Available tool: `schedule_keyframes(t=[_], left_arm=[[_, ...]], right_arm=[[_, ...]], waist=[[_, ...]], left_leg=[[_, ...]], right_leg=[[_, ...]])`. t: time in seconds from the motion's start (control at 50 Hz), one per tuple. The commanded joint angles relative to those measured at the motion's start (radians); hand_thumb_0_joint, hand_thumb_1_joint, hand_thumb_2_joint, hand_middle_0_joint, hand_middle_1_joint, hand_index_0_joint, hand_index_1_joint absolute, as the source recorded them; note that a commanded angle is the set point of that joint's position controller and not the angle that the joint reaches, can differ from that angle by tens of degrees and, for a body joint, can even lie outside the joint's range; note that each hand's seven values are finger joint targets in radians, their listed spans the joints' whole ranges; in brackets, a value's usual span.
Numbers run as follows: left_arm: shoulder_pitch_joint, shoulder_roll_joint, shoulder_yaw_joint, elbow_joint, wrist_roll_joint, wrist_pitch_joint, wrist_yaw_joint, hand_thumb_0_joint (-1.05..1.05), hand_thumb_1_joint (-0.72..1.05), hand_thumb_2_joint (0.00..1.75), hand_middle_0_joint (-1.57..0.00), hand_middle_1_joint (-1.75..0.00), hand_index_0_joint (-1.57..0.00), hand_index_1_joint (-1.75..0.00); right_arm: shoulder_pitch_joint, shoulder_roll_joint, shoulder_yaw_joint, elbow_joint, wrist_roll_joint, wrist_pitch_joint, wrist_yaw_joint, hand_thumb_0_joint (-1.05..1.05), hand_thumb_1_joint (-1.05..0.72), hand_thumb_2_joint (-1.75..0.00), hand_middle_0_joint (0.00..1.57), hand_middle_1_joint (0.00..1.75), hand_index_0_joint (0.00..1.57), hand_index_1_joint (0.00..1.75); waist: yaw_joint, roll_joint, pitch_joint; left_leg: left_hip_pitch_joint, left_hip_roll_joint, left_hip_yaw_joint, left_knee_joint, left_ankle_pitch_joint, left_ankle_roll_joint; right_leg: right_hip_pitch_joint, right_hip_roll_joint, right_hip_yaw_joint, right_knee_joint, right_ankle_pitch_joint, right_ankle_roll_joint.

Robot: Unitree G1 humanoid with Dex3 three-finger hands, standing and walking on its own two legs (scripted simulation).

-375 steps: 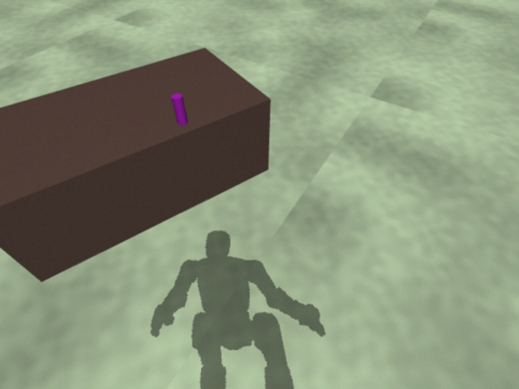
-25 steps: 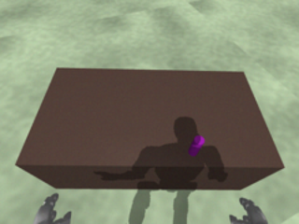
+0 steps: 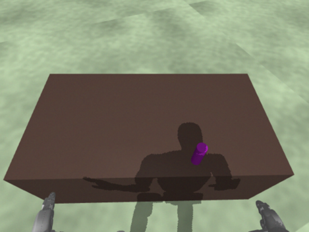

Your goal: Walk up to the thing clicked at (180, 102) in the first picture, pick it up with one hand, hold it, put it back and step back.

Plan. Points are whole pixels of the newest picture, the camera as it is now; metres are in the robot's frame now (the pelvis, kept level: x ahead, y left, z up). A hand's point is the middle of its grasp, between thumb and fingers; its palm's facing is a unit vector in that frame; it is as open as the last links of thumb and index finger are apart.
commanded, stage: go down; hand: right
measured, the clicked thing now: (198, 154) +0.43 -0.17 -0.24
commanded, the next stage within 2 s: none
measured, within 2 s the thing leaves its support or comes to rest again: neither
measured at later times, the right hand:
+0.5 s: hand (254, 229) +0.15 -0.25 -0.10, palm faces +0.04 +0.94 -0.33, open 17.4 cm
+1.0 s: hand (272, 200) +0.21 -0.30 -0.05, palm faces +0.14 +0.95 -0.28, open 17.4 cm
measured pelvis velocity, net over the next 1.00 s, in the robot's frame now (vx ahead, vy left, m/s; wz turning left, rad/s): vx -0.02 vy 0.00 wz -0.03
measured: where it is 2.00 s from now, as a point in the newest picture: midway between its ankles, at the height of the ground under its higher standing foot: outside the picture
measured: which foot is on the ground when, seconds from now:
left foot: down 0.00-1.00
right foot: down 0.00-1.00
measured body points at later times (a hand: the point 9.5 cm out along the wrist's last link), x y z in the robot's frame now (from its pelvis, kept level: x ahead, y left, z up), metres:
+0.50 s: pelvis +0.00 +0.00 -0.02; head +0.05 +0.00 +0.43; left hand +0.16 +0.27 -0.08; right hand +0.15 -0.30 -0.07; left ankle +0.00 +0.13 -0.71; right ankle -0.04 -0.12 -0.71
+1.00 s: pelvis -0.02 +0.00 -0.02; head +0.00 -0.01 +0.43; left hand +0.15 +0.26 -0.04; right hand +0.20 -0.35 -0.03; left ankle +0.00 +0.13 -0.71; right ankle -0.04 -0.12 -0.71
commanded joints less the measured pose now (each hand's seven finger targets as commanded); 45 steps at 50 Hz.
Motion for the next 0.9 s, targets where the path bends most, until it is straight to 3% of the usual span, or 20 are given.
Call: schedule_keyframes(t=[0.0,0.04,0.1,0.12,0.16,0.18,0.22,0.3,0.32,0.34,0.38,0.4,0.64,0.68,0.72,0.78,0.82,0.84,0.86,0.88], left_arm=[[0.004,0.18,0.062,-0.198,-0.002,-0.038,0.02,0.0,-0.53,0.03,-0.06,-0.06,-0.06,-0.05],[0.053,0.152,0.053,-0.16,-0.004,-0.03,0.015,0.0,-0.53,0.03,-0.06,-0.06,-0.06,-0.05],[0.033,0.171,0.06,-0.246,-0.008,-0.03,0.011,0.0,-0.53,0.03,-0.06,-0.06,-0.06,-0.05],[0.058,0.15,0.049,-0.223,-0.009,-0.027,0.007,0.0,-0.53,0.04,-0.06,-0.06,-0.06,-0.05],[0.08,0.165,0.067,-0.263,-0.011,-0.029,0.011,0.0,-0.53,0.03,-0.06,-0.06,-0.06,-0.05],[0.039,0.192,0.077,-0.317,-0.01,-0.033,0.013,0.0,-0.53,0.04,-0.06,-0.06,-0.06,-0.06],[0.069,0.152,0.049,-0.31,-0.013,-0.03,0.011,0.0,-0.53,0.04,-0.06,-0.06,-0.07,-0.05],[0.092,0.153,0.061,-0.357,-0.014,-0.027,0.023,0.0,-0.53,0.04,-0.06,-0.06,-0.06,-0.06],[0.097,0.142,0.05,-0.357,-0.015,-0.027,0.025,0.0,-0.53,0.04,-0.06,-0.06,-0.06,-0.05],[0.074,0.175,0.074,-0.413,-0.015,-0.033,0.029,0.0,-0.53,0.04,-0.06,-0.06,-0.06,-0.05],[0.142,0.126,0.036,-0.361,-0.016,-0.021,0.028,0.0,-0.53,0.04,-0.06,-0.06,-0.06,-0.05],[0.115,0.141,0.049,-0.412,-0.016,-0.024,0.033,0.0,-0.53,0.04,-0.06,-0.06,-0.06,-0.05],[0.147,0.131,0.03,-0.495,-0.019,-0.023,0.058,0.0,-0.53,0.04,-0.06,-0.06,-0.06,-0.06],[0.172,0.109,0.015,-0.477,-0.019,-0.023,0.061,0.0,-0.52,0.03,-0.06,-0.06,-0.07,-0.05],[0.162,0.131,0.027,-0.522,-0.018,-0.037,0.071,0.0,-0.53,0.04,-0.06,-0.06,-0.06,-0.05],[0.138,0.121,-0.013,-0.594,-0.02,-0.055,0.088,0.0,-0.53,0.04,-0.06,-0.06,-0.06,-0.05],[0.189,0.097,-0.035,-0.556,-0.018,-0.062,0.098,0.0,-0.53,0.04,-0.06,-0.06,-0.06,-0.05],[0.148,0.138,-0.006,-0.608,-0.02,-0.072,0.107,0.0,-0.52,0.04,-0.06,-0.06,-0.07,-0.05],[0.133,0.126,-0.025,-0.597,-0.018,-0.081,0.111,0.0,-0.52,0.04,-0.06,-0.06,-0.06,-0.05],[0.212,0.102,-0.036,-0.469,-0.015,-0.076,0.109,0.0,-0.52,0.04,-0.06,-0.06,-0.06,-0.05]], right_arm=[[0.017,-0.206,-0.079,-0.188,-0.001,0.021,-0.005,0.0,0.55,-0.04,0.03,0.05,0.04,0.05],[0.026,-0.197,-0.071,-0.227,-0.001,0.043,0.001,0.0,0.54,-0.04,0.04,0.05,0.04,0.05],[0.042,-0.201,-0.077,-0.267,0.006,0.067,0.006,0.0,0.55,-0.04,0.03,0.06,0.04,0.06],[0.036,-0.205,-0.079,-0.295,0.002,0.074,0.007,0.0,0.57,-0.05,0.03,0.06,0.04,0.06],[0.033,-0.192,-0.071,-0.326,0.005,0.084,0.012,0.0,0.59,-0.05,0.02,0.06,0.03,0.06],[0.056,-0.2,-0.085,-0.327,0.008,0.089,0.011,0.0,0.57,-0.05,0.03,0.06,0.04,0.06],[0.065,-0.206,-0.092,-0.358,0.005,0.095,0.013,0.0,0.55,-0.05,0.03,0.06,0.04,0.06],[0.07,-0.219,-0.11,-0.425,0.006,0.104,0.01,0.0,0.56,-0.05,0.03,0.06,0.04,0.06],[0.095,-0.216,-0.108,-0.422,0.008,0.112,0.009,0.0,0.56,-0.05,0.03,0.06,0.04,0.06],[0.109,-0.217,-0.115,-0.424,0.008,0.117,0.009,0.0,0.56,-0.04,0.03,0.06,0.04,0.06],[0.12,-0.218,-0.12,-0.452,0.011,0.119,0.014,0.0,0.54,-0.04,0.04,0.06,0.04,0.06],[0.123,-0.225,-0.125,-0.454,0.011,0.121,0.017,0.0,0.54,-0.04,0.04,0.06,0.04,0.06],[0.145,-0.249,-0.165,-0.494,0.025,0.138,0.055,0.0,0.53,-0.04,0.04,0.05,0.05,0.05],[0.085,-0.268,-0.175,-0.524,0.022,0.132,0.063,0.0,0.54,-0.04,0.04,0.06,0.05,0.06],[0.031,-0.286,-0.192,-0.534,0.024,0.119,0.065,0.0,0.56,-0.04,0.04,0.06,0.05,0.06],[-0.076,-0.344,-0.238,-0.522,0.035,0.079,0.07,0.0,0.54,-0.04,0.04,0.05,0.05,0.05],[-0.147,-0.375,-0.266,-0.505,0.04,0.051,0.082,0.0,0.54,-0.04,0.04,0.05,0.05,0.05],[-0.192,-0.399,-0.28,-0.49,0.051,0.034,0.09,0.0,0.55,-0.04,0.04,0.06,0.05,0.06],[-0.234,-0.375,-0.264,-0.446,0.056,0.02,0.101,0.0,0.54,-0.03,0.05,0.05,0.05,0.05],[-0.257,-0.416,-0.296,-0.397,0.058,0.01,0.111,0.0,0.53,-0.04,0.04,0.05,0.05,0.05]], waist=[[0.002,-0.001,-0.197],[0.001,-0.039,-0.183],[-0.001,0.001,-0.189],[-0.004,-0.023,-0.191],[0.017,-0.018,-0.206],[0.003,-0.012,-0.21],[-0.007,-0.02,-0.193],[0.0,0.003,-0.214],[-0.01,-0.015,-0.207],[-0.004,-0.026,-0.237],[-0.014,-0.036,-0.234],[-0.011,-0.026,-0.243],[-0.005,0.007,-0.186],[0.008,-0.02,-0.172],[0.022,-0.008,-0.192],[0.025,0.023,-0.203],[0.028,-0.039,-0.202],[0.037,-0.031,-0.219],[0.038,-0.025,-0.189],[0.033,-0.069,-0.153]], left_leg=[[0.137,-0.042,0.014,-0.045,0.274,0.024],[0.113,-0.042,0.016,-0.03,0.264,0.027],[0.11,-0.043,0.019,-0.014,0.281,0.023],[0.097,-0.04,0.014,-0.008,0.274,0.024],[0.084,-0.045,0.019,0.011,0.272,0.024],[0.084,-0.044,0.018,0.012,0.255,0.024],[0.07,-0.042,0.018,0.019,0.234,0.024],[0.058,-0.035,0.011,0.022,0.209,0.022],[0.056,-0.036,0.01,0.028,0.204,0.024],[0.063,-0.037,0.013,0.046,0.232,0.027],[0.055,-0.037,0.014,0.061,0.249,0.028],[0.061,-0.037,0.013,0.061,0.26,0.026],[0.016,-0.032,0.012,0.049,0.163,0.021],[0.001,-0.026,0.002,0.035,0.136,0.02],[0.007,-0.025,-0.003,0.034,0.124,0.019],[0.026,-0.022,-0.008,0.02,0.109,0.011],[0.032,-0.016,-0.021,0.012,0.092,0.015],[0.038,-0.018,-0.021,0.003,0.081,0.014],[0.036,-0.018,-0.021,-0.002,0.069,0.012],[0.015,-0.016,-0.022,-0.004,0.055,0.015]], right_leg=[[0.024,0.021,-0.001,-0.067,0.411,-0.005],[0.023,0.02,-0.003,-0.059,0.419,0.001],[-0.001,0.017,0.005,-0.032,0.454,0.002],[-0.001,0.02,0.0,-0.026,0.435,0.003],[0.005,0.014,0.009,-0.017,0.457,0.005],[-0.004,0.014,0.012,-0.015,0.449,0.005],[-0.023,0.017,0.011,-0.007,0.419,0.004],[-0.049,0.026,0.005,0.007,0.333,-0.005],[-0.052,0.024,0.007,0.011,0.343,-0.003],[-0.04,0.021,0.015,0.019,0.406,0.004],[-0.039,0.019,0.018,0.034,0.459,0.009],[-0.044,0.02,0.017,0.041,0.463,0.008],[-0.112,0.029,0.013,0.042,0.289,-0.005],[-0.118,0.036,0.003,0.039,0.218,-0.011],[-0.104,0.033,0.008,0.037,0.196,-0.013],[-0.11,0.033,0.016,0.036,0.17,-0.018],[-0.082,0.036,0.011,0.025,0.146,-0.015],[-0.077,0.034,0.017,0.02,0.132,-0.017],[-0.088,0.033,0.018,0.014,0.119,-0.017],[-0.099,0.035,0.017,0.007,0.103,-0.015]])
